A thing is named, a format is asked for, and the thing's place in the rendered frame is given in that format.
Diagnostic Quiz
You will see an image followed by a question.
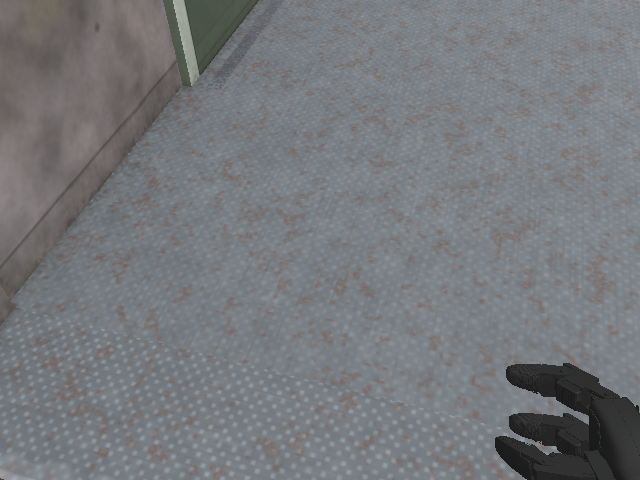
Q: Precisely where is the robot right hand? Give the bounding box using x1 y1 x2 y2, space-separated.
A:
495 363 640 480

